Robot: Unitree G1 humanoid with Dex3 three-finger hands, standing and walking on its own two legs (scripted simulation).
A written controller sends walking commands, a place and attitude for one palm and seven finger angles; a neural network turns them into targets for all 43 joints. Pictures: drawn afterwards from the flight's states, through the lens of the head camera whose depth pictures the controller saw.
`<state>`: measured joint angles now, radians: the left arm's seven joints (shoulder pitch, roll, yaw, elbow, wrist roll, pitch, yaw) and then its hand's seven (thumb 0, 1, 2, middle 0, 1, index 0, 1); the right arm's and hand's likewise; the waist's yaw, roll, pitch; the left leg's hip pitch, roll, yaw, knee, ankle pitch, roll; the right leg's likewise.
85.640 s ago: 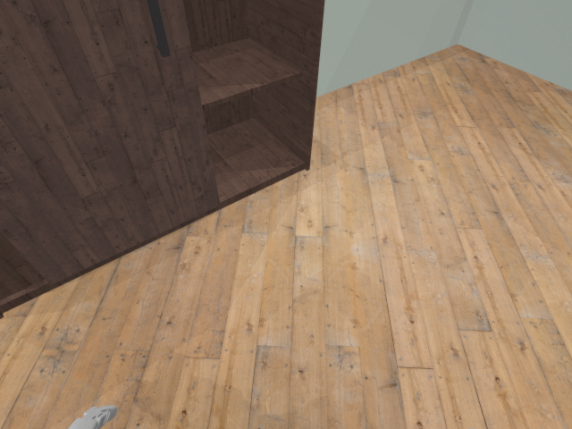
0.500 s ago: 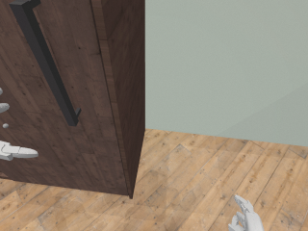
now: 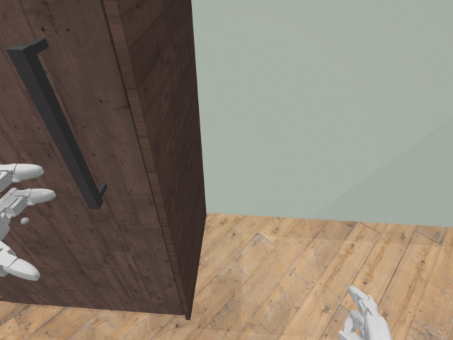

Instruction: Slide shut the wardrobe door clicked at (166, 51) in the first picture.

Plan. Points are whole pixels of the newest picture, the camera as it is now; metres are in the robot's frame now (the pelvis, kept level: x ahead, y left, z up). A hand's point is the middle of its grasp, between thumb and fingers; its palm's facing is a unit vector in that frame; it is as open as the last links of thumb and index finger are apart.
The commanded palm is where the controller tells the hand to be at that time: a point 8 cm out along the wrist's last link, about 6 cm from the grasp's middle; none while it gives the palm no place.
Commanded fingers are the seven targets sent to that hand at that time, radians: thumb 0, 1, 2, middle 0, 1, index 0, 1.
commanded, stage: draw the hand back to the body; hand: left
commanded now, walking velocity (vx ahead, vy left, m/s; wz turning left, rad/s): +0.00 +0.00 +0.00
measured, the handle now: (72, 137) +0.38 +0.32 +0.19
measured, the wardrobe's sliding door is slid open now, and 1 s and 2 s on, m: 0.00 0.00 0.00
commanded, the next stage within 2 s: step back with the hand held close in 1.28 s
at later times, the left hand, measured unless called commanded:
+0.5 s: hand (16, 239) +0.19 +0.30 +0.17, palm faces +0.56 -0.75 -0.35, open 12.7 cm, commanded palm +0.14 +0.33 +0.17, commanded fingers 0.00 0.21 0.57 -0.22 -0.70 -0.22 -0.70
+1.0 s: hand (52, 231) +0.20 +0.26 +0.17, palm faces +0.44 -0.82 -0.37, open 8.0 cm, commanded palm +0.15 +0.30 +0.18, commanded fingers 0.00 0.90 0.90 -0.20 -0.30 -0.20 -0.30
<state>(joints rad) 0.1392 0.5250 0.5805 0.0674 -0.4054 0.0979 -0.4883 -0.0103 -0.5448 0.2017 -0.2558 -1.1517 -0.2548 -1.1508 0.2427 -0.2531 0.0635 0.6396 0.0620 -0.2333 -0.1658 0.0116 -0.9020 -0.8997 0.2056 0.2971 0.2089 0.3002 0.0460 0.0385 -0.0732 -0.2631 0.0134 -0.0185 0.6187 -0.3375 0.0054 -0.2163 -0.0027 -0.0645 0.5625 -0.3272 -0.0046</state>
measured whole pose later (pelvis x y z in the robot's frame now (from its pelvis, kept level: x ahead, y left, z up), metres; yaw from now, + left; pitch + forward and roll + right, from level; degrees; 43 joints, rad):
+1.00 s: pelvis +0.01 +0.01 +0.01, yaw -1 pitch -4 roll +0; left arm 0.44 0.34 0.32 -0.39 -0.07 -0.07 0.11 0.01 0.75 0.83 -0.22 -0.39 -0.22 -0.39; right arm 0.20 -0.22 0.01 0.63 -0.01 -0.15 -0.08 0.01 -0.90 -0.90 0.20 0.30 0.21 0.30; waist 0.08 0.04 0.00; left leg -0.12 0.00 0.02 0.47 -0.28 0.01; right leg -0.10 -0.02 -0.03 0.45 -0.28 0.01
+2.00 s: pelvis -0.08 +0.03 +0.00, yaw -1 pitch -2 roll -2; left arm 0.49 0.40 0.45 -0.47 -0.01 -0.22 0.14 0.02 0.89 0.90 -0.21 -0.30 -0.21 -0.30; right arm 0.22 -0.21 0.01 0.54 0.00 -0.06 -0.08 0.01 -0.90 -0.90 0.20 0.30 0.21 0.30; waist 0.02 0.01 0.03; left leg -0.38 -0.01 0.02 0.63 -0.22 0.06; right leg -0.34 -0.03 -0.02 0.56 -0.19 0.04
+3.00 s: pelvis -0.27 +0.07 +0.01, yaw -3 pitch +0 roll -1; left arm 0.61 0.47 0.46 -0.56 -0.03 -0.18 0.14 0.02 0.89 0.90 -0.22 -0.30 -0.22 -0.30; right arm 0.29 -0.20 -0.02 0.62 -0.02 -0.08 -0.05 0.01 -0.90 -0.90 0.20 0.30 0.21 0.30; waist 0.02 -0.03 -0.06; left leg -0.49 -0.05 0.04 0.68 -0.34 -0.01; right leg -0.16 0.04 -0.09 0.43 -0.31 -0.09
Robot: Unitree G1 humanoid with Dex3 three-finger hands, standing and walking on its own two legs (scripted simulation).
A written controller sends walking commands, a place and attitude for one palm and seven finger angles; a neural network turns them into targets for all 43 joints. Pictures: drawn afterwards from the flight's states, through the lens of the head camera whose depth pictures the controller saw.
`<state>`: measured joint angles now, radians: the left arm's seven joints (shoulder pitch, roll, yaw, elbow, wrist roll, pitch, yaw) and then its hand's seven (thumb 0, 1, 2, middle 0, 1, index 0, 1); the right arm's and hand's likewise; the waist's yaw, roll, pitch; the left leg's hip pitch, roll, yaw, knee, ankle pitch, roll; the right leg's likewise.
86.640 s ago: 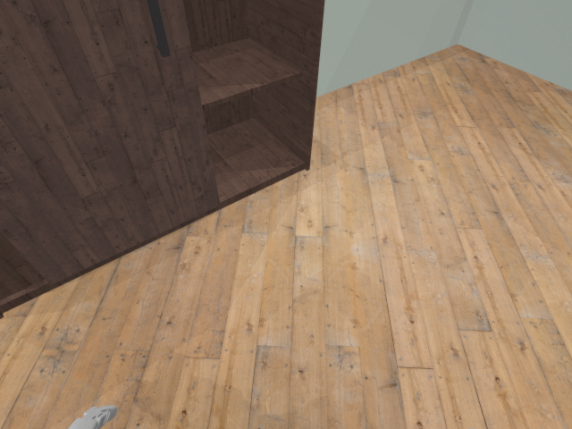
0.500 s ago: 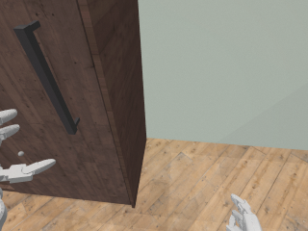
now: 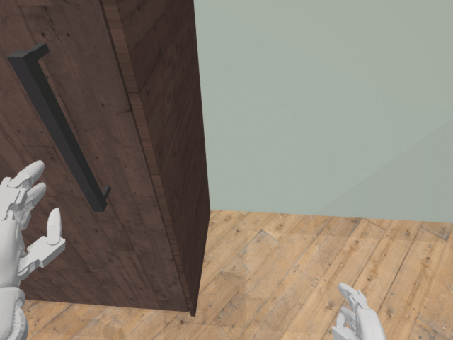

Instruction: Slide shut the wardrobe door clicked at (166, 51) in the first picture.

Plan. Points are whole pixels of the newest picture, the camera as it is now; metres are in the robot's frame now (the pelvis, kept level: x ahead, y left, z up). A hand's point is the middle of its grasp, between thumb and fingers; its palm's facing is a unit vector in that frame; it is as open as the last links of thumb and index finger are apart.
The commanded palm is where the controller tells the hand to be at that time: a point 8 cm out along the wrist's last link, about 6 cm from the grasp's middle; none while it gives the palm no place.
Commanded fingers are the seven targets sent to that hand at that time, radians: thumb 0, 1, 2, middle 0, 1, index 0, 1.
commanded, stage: draw the hand back to the body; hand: left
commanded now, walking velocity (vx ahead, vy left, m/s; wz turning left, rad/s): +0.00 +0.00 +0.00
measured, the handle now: (75, 141) +0.36 +0.32 +0.18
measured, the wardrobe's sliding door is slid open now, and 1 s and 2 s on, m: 0.00 0.00 0.00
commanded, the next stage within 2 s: step back with the hand held close in 0.28 s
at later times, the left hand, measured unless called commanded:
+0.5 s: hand (43, 239) +0.18 +0.27 +0.17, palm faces +0.50 -0.78 -0.38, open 7.4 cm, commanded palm +0.12 +0.30 +0.18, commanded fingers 0.00 0.90 0.90 -0.20 -0.30 -0.20 -0.30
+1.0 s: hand out of the picture +0.10 +0.30 +0.16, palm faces +0.48 -0.75 -0.45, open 7.4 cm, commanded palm +0.05 +0.32 +0.18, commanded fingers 0.00 0.90 0.90 -0.20 -0.30 -0.20 -0.30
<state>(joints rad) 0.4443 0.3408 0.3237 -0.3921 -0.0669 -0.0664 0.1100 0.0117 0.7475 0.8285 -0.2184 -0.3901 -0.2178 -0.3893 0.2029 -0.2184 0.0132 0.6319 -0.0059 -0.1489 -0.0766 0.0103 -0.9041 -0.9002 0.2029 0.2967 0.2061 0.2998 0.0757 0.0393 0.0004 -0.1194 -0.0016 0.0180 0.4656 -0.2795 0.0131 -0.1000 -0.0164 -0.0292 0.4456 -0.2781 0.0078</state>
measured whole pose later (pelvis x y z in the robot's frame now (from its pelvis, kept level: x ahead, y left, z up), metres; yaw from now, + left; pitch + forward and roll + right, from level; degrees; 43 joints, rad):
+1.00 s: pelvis -0.09 +0.02 -0.02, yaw +0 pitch -2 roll -2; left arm 0.49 0.40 0.45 -0.47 -0.01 -0.22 0.14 0.02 0.89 0.90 -0.21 -0.30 -0.21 -0.30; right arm 0.22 -0.21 0.01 0.54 0.00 -0.06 -0.08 0.01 -0.90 -0.90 0.20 0.30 0.21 0.30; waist 0.02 0.01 0.03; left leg -0.38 -0.01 0.02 0.63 -0.22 0.06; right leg -0.34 -0.03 -0.02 0.56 -0.19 0.04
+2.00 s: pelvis -0.28 +0.05 +0.00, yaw -2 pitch +0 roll -1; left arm 0.61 0.47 0.46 -0.56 -0.03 -0.18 0.14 0.02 0.89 0.90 -0.22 -0.30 -0.22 -0.30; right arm 0.29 -0.20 -0.02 0.62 -0.02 -0.08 -0.05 0.01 -0.90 -0.90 0.20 0.30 0.21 0.30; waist 0.02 -0.03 -0.06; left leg -0.49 -0.05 0.04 0.68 -0.34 -0.01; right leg -0.16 0.04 -0.09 0.43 -0.31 -0.09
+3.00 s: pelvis -0.26 +0.08 -0.01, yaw +6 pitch +1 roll -1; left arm 0.23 0.20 0.02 0.91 0.02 0.01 0.02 -0.03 0.97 0.90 -0.21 -0.30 -0.21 -0.30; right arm 0.26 -0.19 -0.02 0.95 -0.03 0.03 -0.01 0.01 -0.91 -0.90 0.20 0.30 0.20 0.30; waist -0.01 -0.01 0.05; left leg -0.26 0.00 0.01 0.58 -0.35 0.02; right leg -0.29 0.01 -0.06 0.57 -0.30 -0.03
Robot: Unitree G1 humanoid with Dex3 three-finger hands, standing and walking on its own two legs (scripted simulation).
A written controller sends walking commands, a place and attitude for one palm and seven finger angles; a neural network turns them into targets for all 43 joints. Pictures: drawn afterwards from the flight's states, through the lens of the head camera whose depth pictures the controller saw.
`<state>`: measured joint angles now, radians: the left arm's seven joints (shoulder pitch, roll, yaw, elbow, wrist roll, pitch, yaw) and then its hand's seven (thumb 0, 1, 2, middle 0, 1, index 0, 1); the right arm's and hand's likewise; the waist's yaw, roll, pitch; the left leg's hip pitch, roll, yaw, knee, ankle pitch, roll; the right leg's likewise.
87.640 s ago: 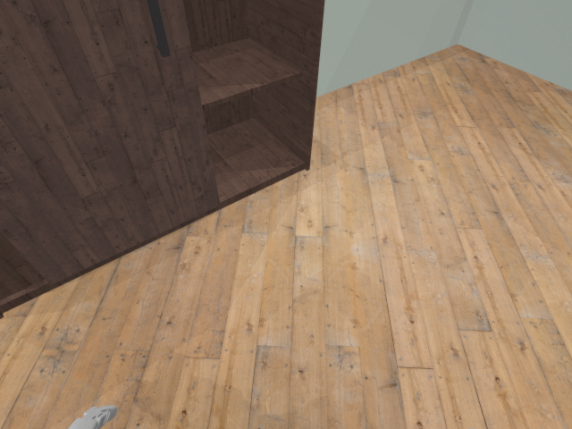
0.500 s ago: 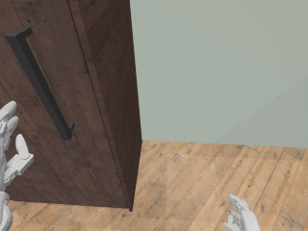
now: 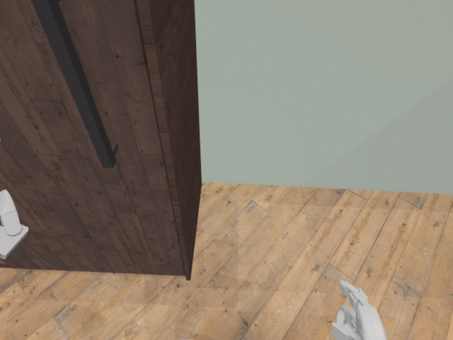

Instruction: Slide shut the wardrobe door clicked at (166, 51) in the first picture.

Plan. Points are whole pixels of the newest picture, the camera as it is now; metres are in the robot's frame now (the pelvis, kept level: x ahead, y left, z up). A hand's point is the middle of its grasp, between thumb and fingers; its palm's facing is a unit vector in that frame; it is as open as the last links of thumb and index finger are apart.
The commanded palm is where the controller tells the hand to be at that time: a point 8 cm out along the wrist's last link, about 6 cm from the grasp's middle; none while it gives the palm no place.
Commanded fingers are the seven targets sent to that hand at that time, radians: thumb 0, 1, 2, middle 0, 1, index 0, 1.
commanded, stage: step back with the hand held close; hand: left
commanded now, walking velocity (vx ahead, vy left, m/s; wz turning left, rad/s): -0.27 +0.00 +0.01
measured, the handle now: (88, 93) +0.46 +0.30 +0.20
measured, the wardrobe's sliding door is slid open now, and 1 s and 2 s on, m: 0.00 0.00 0.00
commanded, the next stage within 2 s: stop stepping back and stand still in 0.48 s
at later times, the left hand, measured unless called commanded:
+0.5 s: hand out of the picture +0.11 +0.27 +0.19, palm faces +0.46 -0.78 -0.42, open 7.4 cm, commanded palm +0.06 +0.29 +0.19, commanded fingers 0.00 0.90 0.90 -0.20 -0.30 -0.20 -0.30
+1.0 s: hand out of the picture +0.00 +0.30 +0.19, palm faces +0.42 -0.77 -0.48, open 7.4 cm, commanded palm -0.04 +0.33 +0.19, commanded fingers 0.00 0.90 0.90 -0.20 -0.30 -0.20 -0.30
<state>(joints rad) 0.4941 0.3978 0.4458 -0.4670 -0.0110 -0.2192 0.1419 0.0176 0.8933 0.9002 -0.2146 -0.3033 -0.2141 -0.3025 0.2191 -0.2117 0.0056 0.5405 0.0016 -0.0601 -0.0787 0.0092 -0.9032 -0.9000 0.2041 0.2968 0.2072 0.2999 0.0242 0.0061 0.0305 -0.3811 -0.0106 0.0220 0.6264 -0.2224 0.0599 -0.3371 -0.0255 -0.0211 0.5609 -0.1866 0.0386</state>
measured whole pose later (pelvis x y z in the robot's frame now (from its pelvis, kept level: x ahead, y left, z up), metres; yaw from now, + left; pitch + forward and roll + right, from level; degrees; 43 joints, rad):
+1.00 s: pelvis -0.19 +0.03 +0.01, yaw -2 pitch +0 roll -1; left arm 0.61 0.47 0.46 -0.56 -0.03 -0.18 0.14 0.02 0.89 0.90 -0.22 -0.30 -0.22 -0.30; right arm 0.29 -0.20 -0.02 0.62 -0.02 -0.08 -0.05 0.01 -0.90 -0.90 0.20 0.30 0.21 0.30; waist 0.02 -0.03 -0.06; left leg -0.49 -0.05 0.04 0.68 -0.34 -0.01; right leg -0.16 0.04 -0.09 0.43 -0.31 -0.09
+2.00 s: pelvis -0.17 +0.06 +0.01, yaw +5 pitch +1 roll -1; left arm 0.23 0.20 0.02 0.91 0.02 0.01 0.02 -0.03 0.97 0.90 -0.21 -0.30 -0.21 -0.30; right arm 0.26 -0.19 -0.02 0.95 -0.03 0.03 -0.01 0.01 -0.91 -0.90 0.20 0.30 0.20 0.30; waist -0.01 -0.01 0.05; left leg -0.26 0.00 0.01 0.58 -0.35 0.02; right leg -0.29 0.01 -0.06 0.57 -0.30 -0.03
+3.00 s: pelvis -0.18 +0.08 +0.02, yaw +4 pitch -1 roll +0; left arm 0.25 0.15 0.00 1.17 0.01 -0.01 0.03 0.01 0.91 0.90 -0.20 -0.30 -0.20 -0.30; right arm 0.28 -0.13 0.01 1.14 -0.02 0.00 -0.03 0.00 -0.91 -0.90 0.20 0.30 0.20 0.30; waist 0.00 0.00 0.04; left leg -0.13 -0.03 0.05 0.39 -0.24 0.05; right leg -0.17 -0.01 -0.02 0.38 -0.19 0.00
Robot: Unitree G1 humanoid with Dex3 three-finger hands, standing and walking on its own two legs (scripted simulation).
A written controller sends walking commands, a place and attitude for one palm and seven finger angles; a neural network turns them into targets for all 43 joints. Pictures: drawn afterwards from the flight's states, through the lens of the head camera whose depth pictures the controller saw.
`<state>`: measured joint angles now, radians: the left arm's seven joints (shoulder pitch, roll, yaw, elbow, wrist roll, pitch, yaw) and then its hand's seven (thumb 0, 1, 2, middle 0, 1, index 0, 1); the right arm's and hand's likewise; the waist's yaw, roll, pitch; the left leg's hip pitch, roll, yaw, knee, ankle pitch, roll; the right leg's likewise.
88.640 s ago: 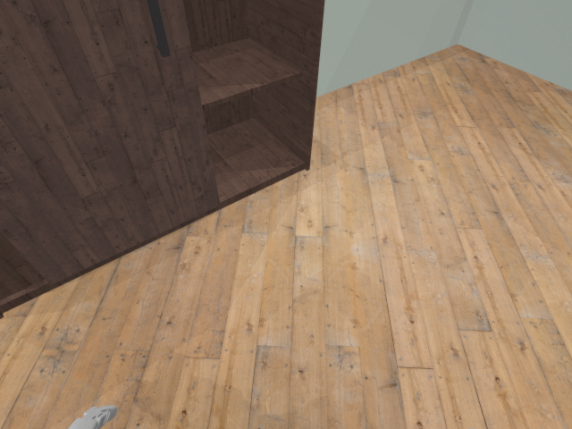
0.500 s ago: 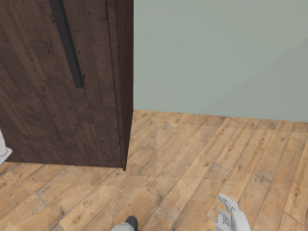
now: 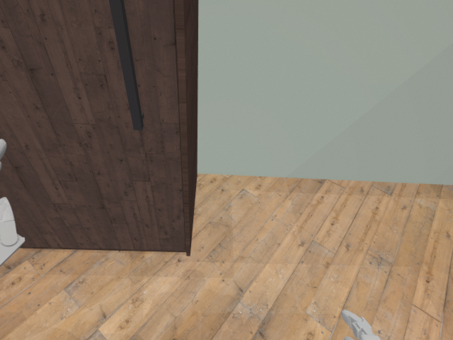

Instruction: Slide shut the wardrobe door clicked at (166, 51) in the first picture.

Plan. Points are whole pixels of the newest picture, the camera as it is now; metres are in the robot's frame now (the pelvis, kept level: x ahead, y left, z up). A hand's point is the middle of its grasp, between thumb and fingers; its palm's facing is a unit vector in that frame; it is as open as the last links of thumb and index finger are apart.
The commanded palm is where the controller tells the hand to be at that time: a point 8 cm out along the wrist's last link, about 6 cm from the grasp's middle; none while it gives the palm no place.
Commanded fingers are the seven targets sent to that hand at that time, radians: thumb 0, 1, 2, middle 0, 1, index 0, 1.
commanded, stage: stop stepping back and stand still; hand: left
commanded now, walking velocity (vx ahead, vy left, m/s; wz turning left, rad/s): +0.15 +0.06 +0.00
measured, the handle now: (130, 66) +0.64 +0.29 +0.18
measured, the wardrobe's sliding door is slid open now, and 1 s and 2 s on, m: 0.00 0.00 0.00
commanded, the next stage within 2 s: let the arm hang, fingers relaxed in 0.44 s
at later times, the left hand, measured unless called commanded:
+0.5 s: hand out of the picture +0.17 +0.32 +0.17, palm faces +0.51 -0.71 -0.48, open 7.4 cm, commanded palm +0.12 +0.34 +0.18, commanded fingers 0.00 0.90 0.90 -0.20 -0.30 -0.20 -0.30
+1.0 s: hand out of the picture +0.06 +0.23 -0.17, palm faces +0.13 -0.97 -0.21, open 7.0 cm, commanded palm none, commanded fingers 0.00 0.90 0.90 -0.20 -0.30 -0.20 -0.30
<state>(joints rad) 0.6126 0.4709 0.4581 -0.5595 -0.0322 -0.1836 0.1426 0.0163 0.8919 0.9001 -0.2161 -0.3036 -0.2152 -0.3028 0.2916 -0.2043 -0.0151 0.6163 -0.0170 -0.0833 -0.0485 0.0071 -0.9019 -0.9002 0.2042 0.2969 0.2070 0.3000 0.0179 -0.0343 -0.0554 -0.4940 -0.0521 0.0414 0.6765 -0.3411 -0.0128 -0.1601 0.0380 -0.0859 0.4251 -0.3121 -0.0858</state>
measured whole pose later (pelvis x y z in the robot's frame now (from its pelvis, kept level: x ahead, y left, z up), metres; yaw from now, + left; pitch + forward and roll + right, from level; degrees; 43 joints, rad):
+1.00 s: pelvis +0.01 +0.03 -0.01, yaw +8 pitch +1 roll -1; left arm 0.23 0.20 0.02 0.91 0.02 0.01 0.02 -0.03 0.97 0.90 -0.21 -0.30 -0.21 -0.30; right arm 0.26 -0.19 -0.02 0.95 -0.03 0.03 -0.01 0.01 -0.91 -0.90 0.20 0.30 0.20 0.30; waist -0.01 -0.01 0.05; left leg -0.26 0.00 0.01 0.58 -0.35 0.02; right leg -0.29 0.01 -0.06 0.57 -0.30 -0.03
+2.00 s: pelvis +0.01 +0.05 +0.01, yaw +6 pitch -1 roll +0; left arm 0.25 0.15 0.00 1.17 0.01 -0.01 0.03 0.01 0.91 0.90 -0.20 -0.30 -0.20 -0.30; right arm 0.28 -0.13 0.01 1.14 -0.02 0.00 -0.03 0.00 -0.91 -0.90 0.20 0.30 0.20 0.30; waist 0.00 0.00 0.04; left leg -0.13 -0.03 0.05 0.39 -0.24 0.05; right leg -0.17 -0.01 -0.02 0.38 -0.19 0.00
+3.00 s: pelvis +0.02 +0.04 +0.01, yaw +7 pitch -2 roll +0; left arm 0.10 0.31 0.01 1.14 0.02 -0.02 0.00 0.01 0.91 0.90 -0.20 -0.30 -0.20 -0.30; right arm 0.11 -0.31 -0.01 1.12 -0.02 -0.01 0.00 0.00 -0.91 -0.90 0.20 0.30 0.21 0.30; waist 0.00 -0.01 0.05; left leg -0.06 -0.03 0.03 0.30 -0.21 0.03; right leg -0.11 0.00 -0.04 0.31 -0.17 -0.01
